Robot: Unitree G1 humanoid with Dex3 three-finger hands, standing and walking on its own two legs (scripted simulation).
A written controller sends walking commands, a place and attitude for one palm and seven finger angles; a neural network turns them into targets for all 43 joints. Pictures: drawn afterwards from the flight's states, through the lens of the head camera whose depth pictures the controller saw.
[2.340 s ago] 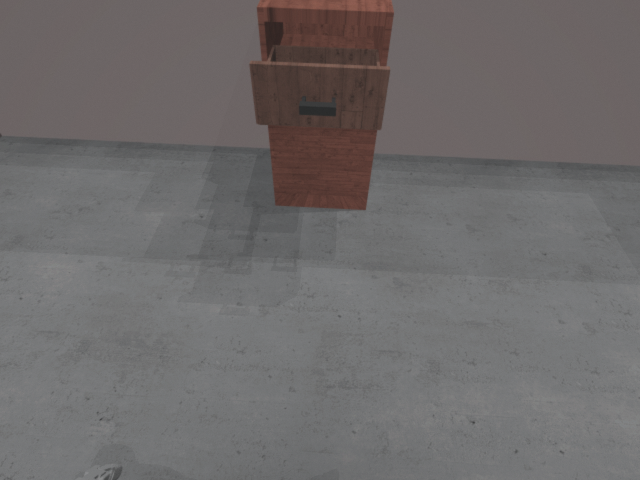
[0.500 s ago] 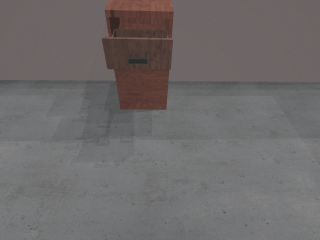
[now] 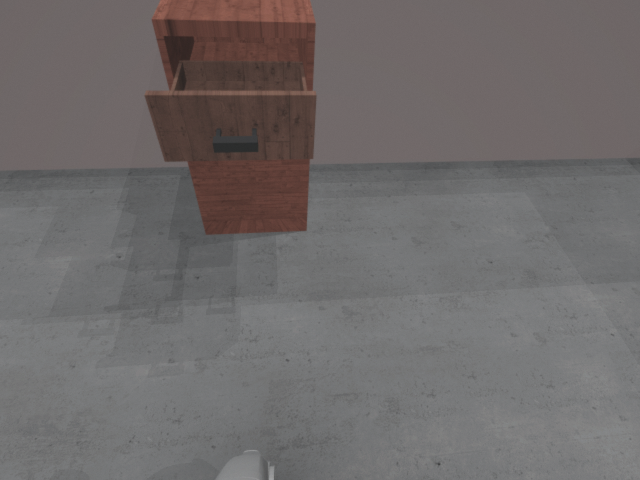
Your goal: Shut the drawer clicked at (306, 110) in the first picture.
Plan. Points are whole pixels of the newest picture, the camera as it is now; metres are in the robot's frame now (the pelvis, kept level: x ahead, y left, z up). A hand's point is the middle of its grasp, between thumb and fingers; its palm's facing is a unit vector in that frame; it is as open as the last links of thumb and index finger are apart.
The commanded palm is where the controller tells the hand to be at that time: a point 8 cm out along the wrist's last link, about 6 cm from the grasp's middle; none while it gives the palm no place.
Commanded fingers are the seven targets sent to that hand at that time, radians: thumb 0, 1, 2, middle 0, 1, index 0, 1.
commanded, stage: walk to a spot facing it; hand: left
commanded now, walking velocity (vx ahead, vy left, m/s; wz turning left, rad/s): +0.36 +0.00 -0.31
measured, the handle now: (236, 138) +0.81 +0.28 -0.07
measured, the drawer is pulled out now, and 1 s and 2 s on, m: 0.30 0.30 0.30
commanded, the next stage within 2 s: turn to face it in 0.40 s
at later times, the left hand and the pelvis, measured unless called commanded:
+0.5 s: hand (243, 348) +0.34 +0.16 -0.15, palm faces -0.26 -0.94 -0.21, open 7.4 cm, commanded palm none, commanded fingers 0.00 0.90 0.90 -0.20 -0.30 -0.20 -0.30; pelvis +0.18 +0.00 +0.00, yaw -16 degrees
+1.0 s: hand (264, 336) +0.37 +0.13 -0.18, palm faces +0.00 -0.99 -0.17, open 7.3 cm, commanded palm none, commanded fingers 0.00 0.90 0.90 -0.20 -0.30 -0.20 -0.30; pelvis +0.27 -0.04 -0.01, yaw -3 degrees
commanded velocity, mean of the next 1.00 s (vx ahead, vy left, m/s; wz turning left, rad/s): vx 0.12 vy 0.00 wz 0.04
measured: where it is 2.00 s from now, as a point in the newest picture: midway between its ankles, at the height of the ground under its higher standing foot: (333, 475)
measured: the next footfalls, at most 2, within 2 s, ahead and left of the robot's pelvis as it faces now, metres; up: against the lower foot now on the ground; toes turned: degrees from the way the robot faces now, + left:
left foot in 0.06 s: +0.18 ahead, +0.13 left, +0.00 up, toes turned +7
right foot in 0.56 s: +0.32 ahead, -0.15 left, +0.00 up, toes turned -24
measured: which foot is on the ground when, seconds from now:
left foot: up 0.00-0.04, down 0.06-0.56, up 0.58-1.00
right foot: down 0.00-0.06, up 0.08-0.54, down 0.56-1.00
